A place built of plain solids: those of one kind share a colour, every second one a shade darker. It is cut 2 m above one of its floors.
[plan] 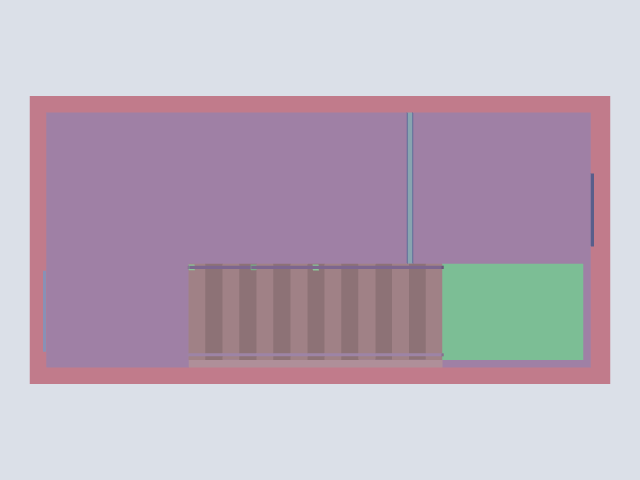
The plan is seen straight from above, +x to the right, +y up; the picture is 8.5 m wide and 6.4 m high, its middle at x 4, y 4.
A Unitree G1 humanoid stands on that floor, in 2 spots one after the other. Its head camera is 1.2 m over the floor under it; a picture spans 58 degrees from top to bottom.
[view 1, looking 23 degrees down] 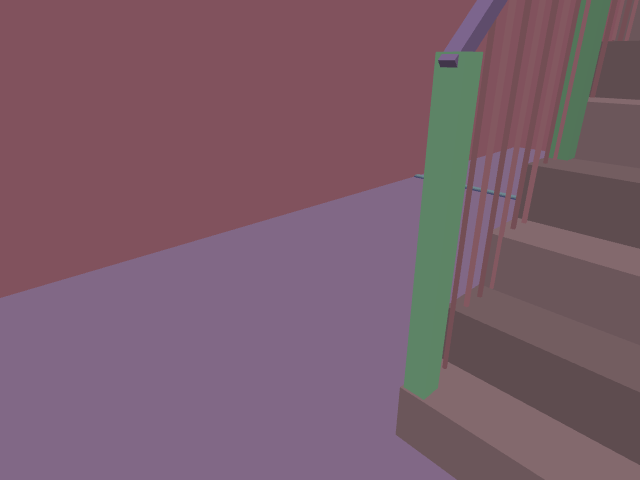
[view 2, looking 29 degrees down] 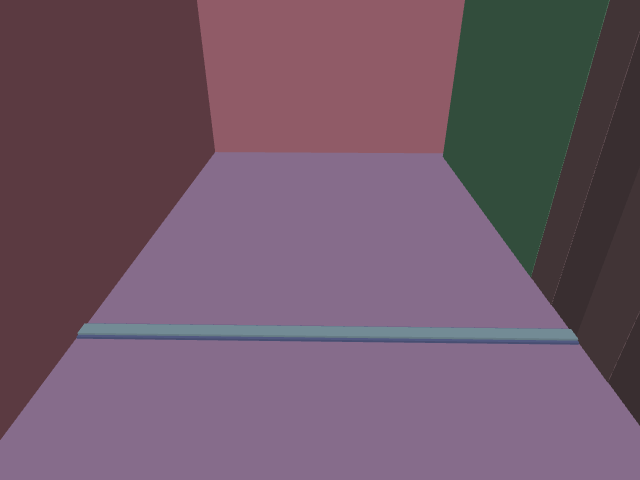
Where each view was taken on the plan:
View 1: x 1.30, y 3.05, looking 47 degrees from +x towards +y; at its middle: floor_slab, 3.07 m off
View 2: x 3.83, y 4.69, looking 1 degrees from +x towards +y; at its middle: floor_slab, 2.48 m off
